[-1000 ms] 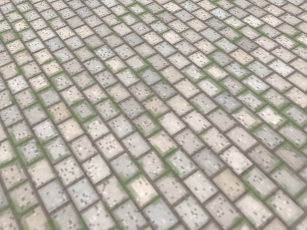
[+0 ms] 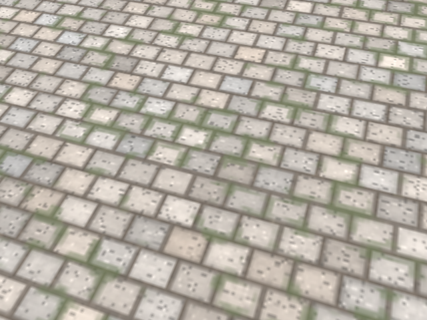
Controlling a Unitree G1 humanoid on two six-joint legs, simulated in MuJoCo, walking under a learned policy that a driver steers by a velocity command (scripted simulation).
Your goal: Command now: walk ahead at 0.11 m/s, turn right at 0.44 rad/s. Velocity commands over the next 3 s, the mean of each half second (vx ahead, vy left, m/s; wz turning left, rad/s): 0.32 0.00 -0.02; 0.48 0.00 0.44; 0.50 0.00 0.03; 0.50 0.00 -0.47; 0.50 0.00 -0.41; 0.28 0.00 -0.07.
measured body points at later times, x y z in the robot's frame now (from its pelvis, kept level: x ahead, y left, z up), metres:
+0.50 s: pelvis +0.15 +0.04 +0.00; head +0.17 +0.05 +0.45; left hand +0.18 +0.34 -0.12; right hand +0.34 -0.22 -0.09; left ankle +0.22 +0.15 -0.73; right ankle +0.01 -0.10 -0.73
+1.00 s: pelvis +0.43 +0.09 -0.01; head +0.46 +0.12 +0.44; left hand +0.61 +0.39 -0.07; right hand +0.52 -0.19 -0.12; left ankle +0.23 +0.15 -0.73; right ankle +0.59 +0.03 -0.73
